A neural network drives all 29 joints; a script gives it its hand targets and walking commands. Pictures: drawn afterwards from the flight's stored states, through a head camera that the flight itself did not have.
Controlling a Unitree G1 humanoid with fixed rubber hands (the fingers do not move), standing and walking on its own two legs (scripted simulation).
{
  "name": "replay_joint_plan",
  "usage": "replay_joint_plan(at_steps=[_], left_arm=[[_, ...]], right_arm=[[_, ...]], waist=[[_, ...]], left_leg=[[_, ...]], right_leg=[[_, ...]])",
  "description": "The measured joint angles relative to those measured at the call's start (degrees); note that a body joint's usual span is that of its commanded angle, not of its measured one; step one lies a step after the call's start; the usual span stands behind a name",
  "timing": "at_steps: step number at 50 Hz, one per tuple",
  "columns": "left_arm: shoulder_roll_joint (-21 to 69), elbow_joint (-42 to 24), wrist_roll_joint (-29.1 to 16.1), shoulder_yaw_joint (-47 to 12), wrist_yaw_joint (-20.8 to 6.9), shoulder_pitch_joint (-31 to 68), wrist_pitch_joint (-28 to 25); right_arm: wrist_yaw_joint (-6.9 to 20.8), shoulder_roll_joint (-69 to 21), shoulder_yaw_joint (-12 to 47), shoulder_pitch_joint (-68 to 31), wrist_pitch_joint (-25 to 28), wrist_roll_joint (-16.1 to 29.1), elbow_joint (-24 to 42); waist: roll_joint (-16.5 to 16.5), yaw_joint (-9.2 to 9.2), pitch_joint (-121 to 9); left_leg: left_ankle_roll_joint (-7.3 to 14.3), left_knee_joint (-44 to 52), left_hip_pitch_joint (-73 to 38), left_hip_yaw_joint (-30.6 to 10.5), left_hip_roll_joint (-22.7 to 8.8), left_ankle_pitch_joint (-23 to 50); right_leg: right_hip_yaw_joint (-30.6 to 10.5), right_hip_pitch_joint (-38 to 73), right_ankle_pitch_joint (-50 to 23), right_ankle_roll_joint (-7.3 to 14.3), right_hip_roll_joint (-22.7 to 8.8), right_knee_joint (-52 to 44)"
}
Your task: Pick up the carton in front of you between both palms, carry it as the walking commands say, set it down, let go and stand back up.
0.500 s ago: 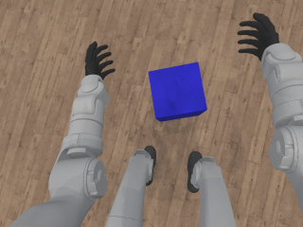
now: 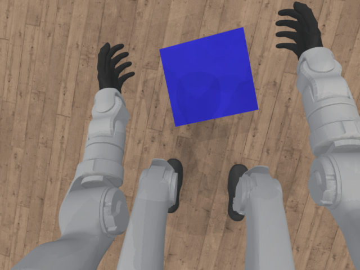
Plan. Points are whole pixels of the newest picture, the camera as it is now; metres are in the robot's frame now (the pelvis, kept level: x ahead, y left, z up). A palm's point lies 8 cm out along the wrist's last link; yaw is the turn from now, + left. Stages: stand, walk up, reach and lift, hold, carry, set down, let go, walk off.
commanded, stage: reach and lift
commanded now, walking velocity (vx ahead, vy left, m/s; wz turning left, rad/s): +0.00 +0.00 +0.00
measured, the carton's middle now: (208, 85) +0.48 +0.00 -0.40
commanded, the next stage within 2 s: none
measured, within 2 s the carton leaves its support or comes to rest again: leaves its support in 1.32 s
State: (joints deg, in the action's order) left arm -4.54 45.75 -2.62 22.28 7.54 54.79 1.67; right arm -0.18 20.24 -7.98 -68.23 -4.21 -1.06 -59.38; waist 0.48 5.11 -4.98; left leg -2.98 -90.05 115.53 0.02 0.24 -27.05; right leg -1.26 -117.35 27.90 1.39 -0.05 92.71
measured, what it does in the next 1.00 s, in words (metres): lowers itself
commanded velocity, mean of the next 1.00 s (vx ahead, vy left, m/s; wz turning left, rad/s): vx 0.00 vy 0.00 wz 0.00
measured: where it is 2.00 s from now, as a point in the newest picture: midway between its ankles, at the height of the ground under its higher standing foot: (202, 198)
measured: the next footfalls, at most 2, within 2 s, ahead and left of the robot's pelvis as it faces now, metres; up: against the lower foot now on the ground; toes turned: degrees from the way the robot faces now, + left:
none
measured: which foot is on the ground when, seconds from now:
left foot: down 0.00-1.00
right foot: down 0.00-1.00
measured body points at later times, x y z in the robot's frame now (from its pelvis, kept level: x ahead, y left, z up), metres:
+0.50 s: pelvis -0.05 +0.01 -0.15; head +0.33 -0.02 +0.09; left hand +0.48 +0.20 -0.33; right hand +0.53 -0.17 -0.35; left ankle +0.09 +0.14 -0.49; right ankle +0.07 -0.11 -0.49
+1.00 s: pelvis -0.04 +0.01 -0.15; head +0.32 -0.02 +0.11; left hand +0.48 +0.17 -0.33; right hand +0.52 -0.15 -0.34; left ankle +0.09 +0.14 -0.49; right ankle +0.07 -0.11 -0.49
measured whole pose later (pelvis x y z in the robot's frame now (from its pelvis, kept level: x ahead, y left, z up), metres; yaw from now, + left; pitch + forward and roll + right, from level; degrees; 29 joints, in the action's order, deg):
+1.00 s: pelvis -0.04 +0.01 -0.15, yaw +1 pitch +38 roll +3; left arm -10.9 64.9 -17.0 6.2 10.7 77.8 -0.9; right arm -2.2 24.9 6.4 -86.3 -0.6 12.8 -73.5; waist -2.4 4.3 17.6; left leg -3.0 -121.1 130.1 0.5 2.6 -29.1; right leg -2.3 -131.2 30.9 0.9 -1.5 124.0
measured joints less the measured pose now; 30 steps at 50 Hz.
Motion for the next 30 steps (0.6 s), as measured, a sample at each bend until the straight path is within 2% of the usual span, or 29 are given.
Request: replay_joint_plan(at_steps=[6, 11, 21, 26, 30], left_arm=[[-3.1, -0.7, -6.7, -5.9, 2.6, 3.8, 0.9], [-4.3, 2.2, -9.4, -8.3, 4.1, 9.3, 2.5], [-5.5, 14.0, -9.3, -8.8, 3.6, 20.9, 1.4], [-8.6, 17.3, -13.3, -11.9, 3.1, 24.6, -0.3], [-10.0, 18.4, -16.3, -14.4, 2.7, 24.5, -1.3]], right_arm=[[-1.0, 4.8, 6.0, -3.6, -0.3, 7.0, 1.0], [-1.0, 7.7, 9.0, -9.5, -1.3, 10.3, -2.9], [-0.4, 9.2, 12.1, -20.3, 0.2, 12.4, -14.0], [-1.2, 9.8, 14.3, -21.0, 1.9, 13.7, -14.2], [-2.1, 8.9, 15.1, -19.3, 2.8, 14.2, -11.6]], waist=[[-0.7, 0.04, 6.5], [-1.2, 0.36, 12.1], [-2.3, 0.48, 22.2], [-3.7, 0.38, 25.6], [-4.5, -0.17, 26.3]], left_leg=[[0.2, -11.9, 7.1, 0.2, 0.4, -1.5], [0.2, -19.0, 10.3, 0.5, 0.7, -1.3], [0.0, -27.2, 13.6, 0.7, 1.3, -0.7], [-0.2, -30.3, 14.6, 0.9, 1.9, -1.3], [-0.2, -32.3, 15.0, 0.8, 2.1, -2.2]], right_leg=[[-0.4, -7.1, 1.4, -0.3, -0.1, 11.8], [-0.8, -10.4, 1.2, -0.4, -0.2, 19.0], [-1.2, -13.7, 0.8, -0.4, -0.5, 27.5], [-1.4, -14.6, 1.9, -0.3, -1.0, 31.0], [-1.4, -14.8, 3.0, -0.4, -1.2, 32.9]])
